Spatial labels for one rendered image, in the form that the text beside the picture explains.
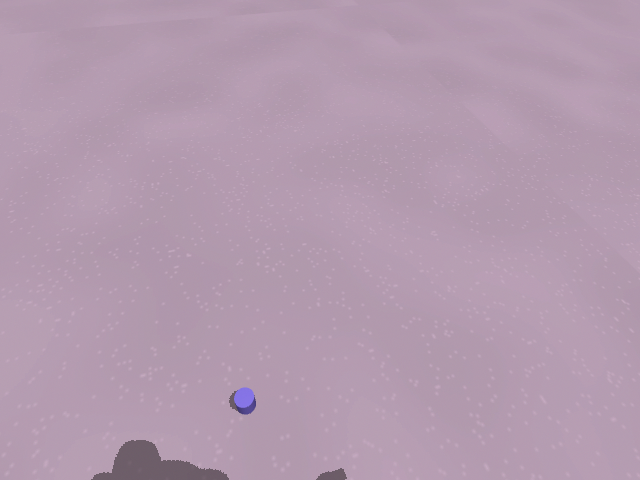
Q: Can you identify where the tin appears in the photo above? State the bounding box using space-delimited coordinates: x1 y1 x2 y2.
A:
234 387 256 415

